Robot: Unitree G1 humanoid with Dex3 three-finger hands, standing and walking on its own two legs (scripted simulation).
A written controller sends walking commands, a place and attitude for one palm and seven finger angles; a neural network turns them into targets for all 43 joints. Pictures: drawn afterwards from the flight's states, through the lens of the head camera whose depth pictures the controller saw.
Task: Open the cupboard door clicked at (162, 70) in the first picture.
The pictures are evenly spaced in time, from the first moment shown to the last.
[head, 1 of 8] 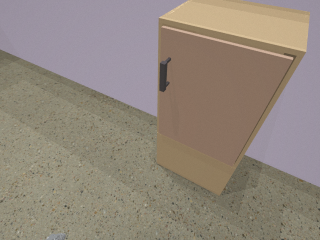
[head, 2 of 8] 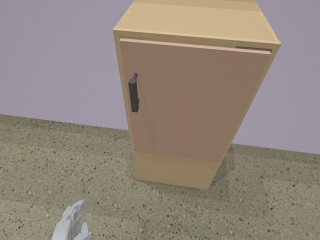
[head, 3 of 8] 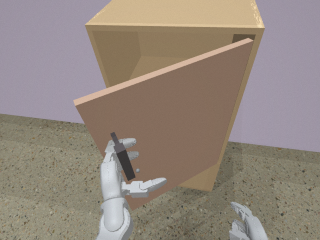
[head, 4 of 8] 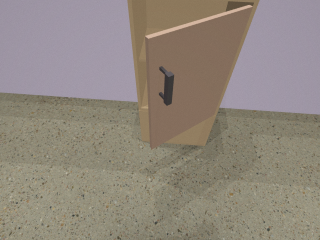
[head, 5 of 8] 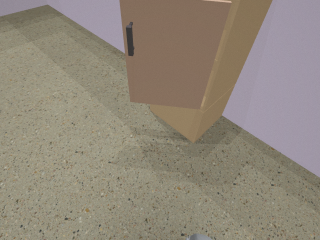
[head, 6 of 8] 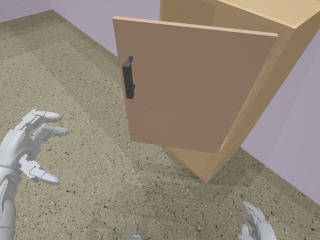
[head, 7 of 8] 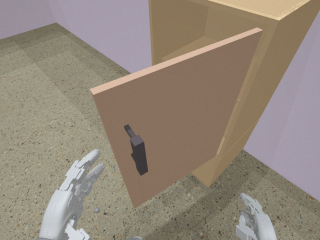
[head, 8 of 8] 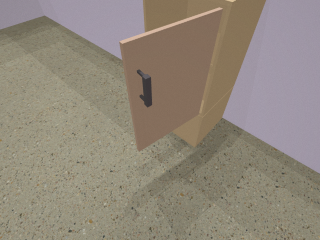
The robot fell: no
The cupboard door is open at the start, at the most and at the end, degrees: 0 81 79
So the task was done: yes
